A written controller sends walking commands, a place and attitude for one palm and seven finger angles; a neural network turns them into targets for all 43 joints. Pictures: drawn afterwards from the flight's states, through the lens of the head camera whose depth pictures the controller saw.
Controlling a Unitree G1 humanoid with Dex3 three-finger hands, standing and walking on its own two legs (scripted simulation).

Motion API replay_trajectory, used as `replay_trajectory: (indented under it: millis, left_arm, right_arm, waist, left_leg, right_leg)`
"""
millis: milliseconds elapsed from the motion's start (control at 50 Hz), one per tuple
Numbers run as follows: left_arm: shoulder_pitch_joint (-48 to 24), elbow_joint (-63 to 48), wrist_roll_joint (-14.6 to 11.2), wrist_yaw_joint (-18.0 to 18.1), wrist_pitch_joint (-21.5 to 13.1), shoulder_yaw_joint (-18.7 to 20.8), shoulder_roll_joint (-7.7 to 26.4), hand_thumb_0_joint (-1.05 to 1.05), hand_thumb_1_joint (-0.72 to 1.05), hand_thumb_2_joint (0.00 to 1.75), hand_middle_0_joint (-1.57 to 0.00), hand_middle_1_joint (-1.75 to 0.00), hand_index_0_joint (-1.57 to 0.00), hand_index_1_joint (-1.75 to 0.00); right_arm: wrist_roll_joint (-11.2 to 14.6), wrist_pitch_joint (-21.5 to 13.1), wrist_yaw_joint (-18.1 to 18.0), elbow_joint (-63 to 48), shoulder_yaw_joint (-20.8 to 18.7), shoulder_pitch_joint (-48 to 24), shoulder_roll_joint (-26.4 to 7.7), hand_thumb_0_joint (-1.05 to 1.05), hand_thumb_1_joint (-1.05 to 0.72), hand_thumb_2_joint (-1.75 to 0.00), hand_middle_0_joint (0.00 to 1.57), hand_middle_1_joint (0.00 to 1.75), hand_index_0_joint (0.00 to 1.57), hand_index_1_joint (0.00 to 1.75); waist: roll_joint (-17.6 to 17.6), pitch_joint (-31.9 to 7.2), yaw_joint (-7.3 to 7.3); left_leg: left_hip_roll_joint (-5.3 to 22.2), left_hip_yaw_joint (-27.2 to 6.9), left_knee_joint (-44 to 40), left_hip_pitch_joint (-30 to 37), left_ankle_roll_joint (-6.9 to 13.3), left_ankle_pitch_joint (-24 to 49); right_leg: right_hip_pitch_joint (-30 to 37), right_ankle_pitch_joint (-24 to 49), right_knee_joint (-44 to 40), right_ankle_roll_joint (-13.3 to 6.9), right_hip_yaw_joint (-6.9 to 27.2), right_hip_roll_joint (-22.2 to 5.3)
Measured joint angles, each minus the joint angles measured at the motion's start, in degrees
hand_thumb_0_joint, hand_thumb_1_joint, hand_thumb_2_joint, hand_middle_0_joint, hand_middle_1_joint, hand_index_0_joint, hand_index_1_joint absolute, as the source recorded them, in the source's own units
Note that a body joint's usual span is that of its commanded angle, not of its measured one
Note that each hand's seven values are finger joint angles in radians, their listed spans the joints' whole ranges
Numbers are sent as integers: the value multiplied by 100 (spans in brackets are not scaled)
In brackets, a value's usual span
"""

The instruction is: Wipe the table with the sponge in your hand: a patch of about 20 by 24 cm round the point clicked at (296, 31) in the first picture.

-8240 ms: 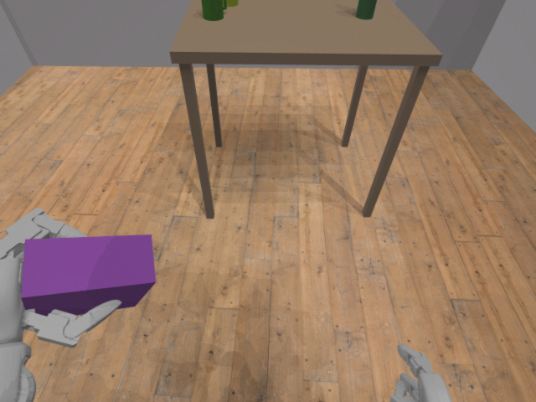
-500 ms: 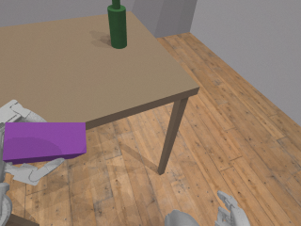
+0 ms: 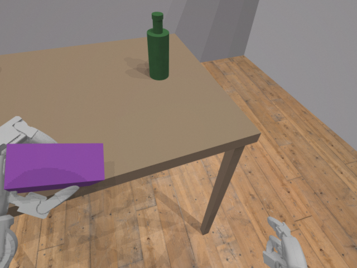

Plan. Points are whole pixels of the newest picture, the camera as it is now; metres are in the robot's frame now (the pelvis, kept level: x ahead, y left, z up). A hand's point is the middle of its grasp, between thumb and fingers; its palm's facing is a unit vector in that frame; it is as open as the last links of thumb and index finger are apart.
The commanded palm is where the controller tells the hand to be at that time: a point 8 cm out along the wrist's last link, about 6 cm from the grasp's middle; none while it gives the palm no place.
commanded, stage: shuffle to correct the standing spot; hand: left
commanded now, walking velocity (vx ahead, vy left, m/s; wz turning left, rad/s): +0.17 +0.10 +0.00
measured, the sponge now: (70, 168) +0.22 +0.20 +0.18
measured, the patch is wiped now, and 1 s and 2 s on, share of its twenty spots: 0.00 0.00 0.00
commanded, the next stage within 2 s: come to a stop and stand still in 0.12 s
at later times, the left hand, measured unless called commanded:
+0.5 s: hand (41, 124) +0.31 +0.30 +0.18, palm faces +0.42 -0.79 -0.45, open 9.8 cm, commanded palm +0.25 +0.32 +0.19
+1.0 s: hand (35, 139) +0.29 +0.31 +0.16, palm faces +0.40 -0.85 -0.34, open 9.8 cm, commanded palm +0.22 +0.33 +0.19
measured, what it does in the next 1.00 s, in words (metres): steps on the spot: left foot, then right foot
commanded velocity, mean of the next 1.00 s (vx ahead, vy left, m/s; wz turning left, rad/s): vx -0.03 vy -0.01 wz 0.00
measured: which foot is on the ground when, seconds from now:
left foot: up 0.00-0.00, down 0.02-1.00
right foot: down 0.00-0.46, up 0.48-0.60, down 0.62-1.00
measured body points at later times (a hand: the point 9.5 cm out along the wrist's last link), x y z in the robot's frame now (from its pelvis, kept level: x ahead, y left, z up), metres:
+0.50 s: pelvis +0.08 +0.04 +0.00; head +0.12 +0.05 +0.44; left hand +0.28 +0.34 +0.20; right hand +0.25 -0.19 -0.09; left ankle +0.12 +0.17 -0.73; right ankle +0.05 -0.06 -0.72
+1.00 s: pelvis +0.05 +0.06 +0.01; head +0.07 +0.06 +0.46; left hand +0.26 +0.35 +0.18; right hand +0.22 -0.20 -0.06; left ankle +0.11 +0.17 -0.73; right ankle +0.08 -0.05 -0.73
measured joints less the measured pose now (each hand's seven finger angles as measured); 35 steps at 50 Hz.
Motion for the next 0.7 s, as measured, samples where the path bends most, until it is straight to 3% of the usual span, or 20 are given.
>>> replay_trajectory:
  millis: [20, 80, 120, 180, 220, 260, 320, 380, 440, 480, 540, 600, 700]
  left_arm:
    - [-21, 3, -22, 11, 0, 57, 45, -1, -47, 100, -77, -134, -77, -135]
    - [-234, 292, -40, 57, 0, 308, 227, -1, -47, 100, -77, -134, -77, -135]
    - [-287, 551, -15, 72, 70, 410, 248, -1, -47, 100, -77, -134, -77, -135]
    - [-198, 666, 13, 96, 248, 360, 90, -1, -47, 100, -77, -134, -77, -135]
    - [-75, 569, 52, 105, 299, 199, -83, -1, -47, 100, -77, -134, -77, -135]
    - [7, 405, 80, 81, 319, -53, -205, -1, -47, 100, -77, -134, -77, -135]
    - [105, 156, 61, 65, 205, -233, -232, -1, -47, 100, -77, -134, -77, -135]
    - [279, 23, 47, 135, 5, 0, -27, -1, -47, 100, -77, -134, -77, -135]
    - [329, -3, -23, 219, -29, 291, 180, -1, -47, 100, -78, -134, -77, -135]
    - [203, 88, -74, 251, 42, 401, 273, -1, -47, 100, -78, -134, -77, -135]
    - [9, 282, -63, 241, 196, 379, 224, -1, -47, 100, -78, -134, -77, -135]
    - [-35, 231, -17, 211, 342, 244, 126, -1, -47, 100, -78, -134, -77, -135]
    - [333, -113, -59, 94, 325, -2, 8, -1, -47, 100, -78, -134, -77, -135]
  right_arm:
    - [28, -26, -20, -67, -17, 26, -19, 2, -90, -90, 20, 30, 20, 30]
    - [131, -4, -14, -43, -7, -12, 230, 2, -90, -90, 20, 30, 20, 30]
    - [121, 0, 31, -23, 67, 38, 384, 1, -90, -90, 20, 30, 20, 30]
    - [142, -27, 132, -26, 175, 172, 463, 1, -90, -90, 21, 30, 20, 30]
    - [144, -47, 179, 13, 212, 227, 404, 1, -90, -90, 21, 30, 20, 30]
    - [138, -1, 208, 166, 190, 251, 332, 2, -90, -90, 21, 30, 20, 30]
    - [129, 76, 236, 406, 167, 202, 216, 2, -90, -90, 21, 30, 20, 30]
    - [78, 124, 189, 433, 160, 83, 148, 2, -90, -90, 21, 30, 20, 30]
    - [63, 103, 105, 306, 91, 4, 57, 2, -90, -90, 21, 30, 20, 30]
    - [95, 91, 55, 312, -7, -109, 120, 2, -90, -90, 21, 30, 20, 30]
    - [60, 25, 86, 213, -39, -211, 275, 2, -90, -90, 20, 30, 20, 30]
    - [55, -93, 170, 44, 57, -259, 367, 2, -90, -90, 20, 30, 20, 30]
    - [94, -108, 201, -93, 179, -279, 376, 2, -90, -90, 21, 30, 20, 30]
  waist:
    - [116, -59, -33]
    - [-12, 1, -60]
    - [-27, -26, -100]
    - [94, -24, -105]
    - [297, 36, -119]
    - [400, 96, -139]
    - [312, 223, -66]
    - [184, 367, -60]
    - [227, 468, -116]
    - [113, 497, -87]
    - [10, 492, -109]
    - [20, 500, -127]
    - [345, 365, -189]
  left_leg:
    - [-23, -44, -236, 167, 30, 8]
    - [-143, 17, 37, 177, -188, 31]
    - [-172, 20, 43, 207, -218, -31]
    - [-156, -2, 118, 221, -224, -160]
    - [-78, -71, 388, 158, -185, -364]
    - [-141, -175, 1198, -106, -132, -656]
    - [-322, -207, 2363, -533, -177, -902]
    - [-300, -131, 1500, -456, -166, -619]
    - [-248, -101, 5, 33, -163, 589]
    - [-313, 39, -121, 214, -112, 234]
    - [-363, 100, -285, 329, -75, 131]
    - [-322, 70, -450, 366, -118, 259]
    - [-35, -112, -427, 232, -230, 276]
  right_leg:
    - [-52, -116, 161, 55, -17, 26]
    - [-182, -712, 807, 193, 292, 56]
    - [-320, -1018, 1256, 225, 334, 157]
    - [-151, -757, 711, 244, 174, 252]
    - [42, -451, 305, 51, 50, 346]
    - [130, -473, 300, -118, -49, 346]
    - [323, -447, 60, -119, -7, 250]
    - [446, -365, -154, -21, 134, 176]
    - [499, -518, 12, 97, 187, 183]
    - [386, -643, 363, 193, 352, 107]
    - [240, -863, 568, 253, 601, 211]
    - [286, -334, 6, 251, 508, 325]
    - [475, 85, -690, -95, 311, 646]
